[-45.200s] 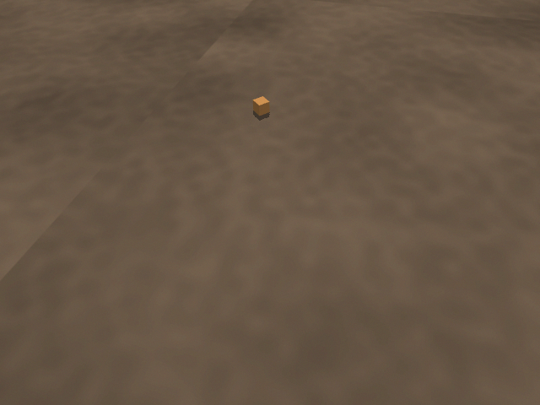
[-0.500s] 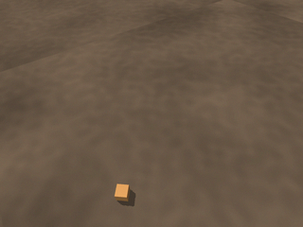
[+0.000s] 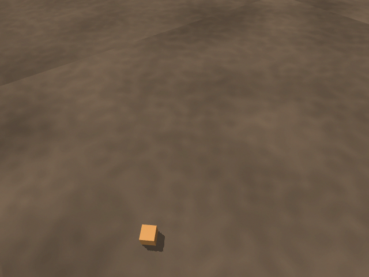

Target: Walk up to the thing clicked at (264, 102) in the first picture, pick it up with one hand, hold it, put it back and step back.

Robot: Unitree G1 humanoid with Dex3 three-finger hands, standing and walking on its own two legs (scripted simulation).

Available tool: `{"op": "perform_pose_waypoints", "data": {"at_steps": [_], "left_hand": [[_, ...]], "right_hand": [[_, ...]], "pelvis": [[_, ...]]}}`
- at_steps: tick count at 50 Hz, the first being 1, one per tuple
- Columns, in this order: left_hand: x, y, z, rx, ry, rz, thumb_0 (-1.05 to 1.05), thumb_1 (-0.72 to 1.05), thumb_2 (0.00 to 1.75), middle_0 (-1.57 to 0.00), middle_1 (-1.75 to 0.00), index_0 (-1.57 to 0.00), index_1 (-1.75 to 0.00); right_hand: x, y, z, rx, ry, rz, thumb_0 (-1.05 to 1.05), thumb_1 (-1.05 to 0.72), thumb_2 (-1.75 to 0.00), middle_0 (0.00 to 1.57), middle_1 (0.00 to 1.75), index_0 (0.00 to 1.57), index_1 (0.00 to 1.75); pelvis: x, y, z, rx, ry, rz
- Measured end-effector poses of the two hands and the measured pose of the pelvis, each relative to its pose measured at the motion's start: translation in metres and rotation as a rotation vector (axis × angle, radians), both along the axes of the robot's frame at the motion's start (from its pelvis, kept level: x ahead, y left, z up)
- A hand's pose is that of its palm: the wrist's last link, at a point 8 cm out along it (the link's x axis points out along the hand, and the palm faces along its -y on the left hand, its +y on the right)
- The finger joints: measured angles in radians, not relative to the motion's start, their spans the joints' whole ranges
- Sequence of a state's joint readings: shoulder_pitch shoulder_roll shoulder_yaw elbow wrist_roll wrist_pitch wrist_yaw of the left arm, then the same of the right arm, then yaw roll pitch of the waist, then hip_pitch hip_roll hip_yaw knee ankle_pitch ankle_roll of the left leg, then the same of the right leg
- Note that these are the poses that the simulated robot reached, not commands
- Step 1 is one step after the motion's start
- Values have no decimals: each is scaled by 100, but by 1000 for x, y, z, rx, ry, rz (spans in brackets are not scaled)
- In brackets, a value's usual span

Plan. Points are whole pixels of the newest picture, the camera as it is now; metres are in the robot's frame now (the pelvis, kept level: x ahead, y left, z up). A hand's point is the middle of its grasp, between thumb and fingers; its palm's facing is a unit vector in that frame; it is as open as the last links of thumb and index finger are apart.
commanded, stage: stand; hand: left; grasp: from above
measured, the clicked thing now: (148, 235) +0.44 +0.22 -0.74
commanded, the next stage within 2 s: step back in 0.74 s
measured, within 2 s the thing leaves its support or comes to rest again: neither
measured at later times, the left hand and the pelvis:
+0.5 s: hand out of the picture +0.08 +0.25 -0.16, palm faces +0.01 -0.94 -0.33, open 7.4 cm; pelvis +0.00 +0.00 +0.00, yaw +0 degrees
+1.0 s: hand out of the picture +0.09 +0.30 -0.17, palm faces -0.03 -0.92 -0.39, open 7.4 cm; pelvis -0.04 +0.03 -0.02, yaw +0 degrees
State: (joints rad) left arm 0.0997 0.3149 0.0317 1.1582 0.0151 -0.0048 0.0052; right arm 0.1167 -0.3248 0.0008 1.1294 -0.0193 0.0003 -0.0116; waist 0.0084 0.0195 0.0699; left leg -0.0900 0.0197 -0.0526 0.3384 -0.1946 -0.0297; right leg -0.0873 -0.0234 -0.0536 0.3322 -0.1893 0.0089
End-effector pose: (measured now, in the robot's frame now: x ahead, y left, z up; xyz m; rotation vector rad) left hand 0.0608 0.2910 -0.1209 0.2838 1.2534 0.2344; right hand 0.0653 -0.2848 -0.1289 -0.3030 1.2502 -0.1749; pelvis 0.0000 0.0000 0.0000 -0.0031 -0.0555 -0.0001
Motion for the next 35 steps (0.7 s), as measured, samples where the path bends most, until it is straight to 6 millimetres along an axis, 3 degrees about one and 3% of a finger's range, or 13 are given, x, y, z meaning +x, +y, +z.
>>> {"op": "perform_pose_waypoints", "data": {"at_steps": [35], "left_hand": [[10, 1, 2, 0, -18, -26, 0, 91, 89, -20, -29, -20, -30]], "right_hand": [[-1, -7, 3, -7, 2, -6, 1, -91, -90, 20, 30, 20, 30]], "pelvis": [[3, -2, 0, 1, 4, -4]]}}
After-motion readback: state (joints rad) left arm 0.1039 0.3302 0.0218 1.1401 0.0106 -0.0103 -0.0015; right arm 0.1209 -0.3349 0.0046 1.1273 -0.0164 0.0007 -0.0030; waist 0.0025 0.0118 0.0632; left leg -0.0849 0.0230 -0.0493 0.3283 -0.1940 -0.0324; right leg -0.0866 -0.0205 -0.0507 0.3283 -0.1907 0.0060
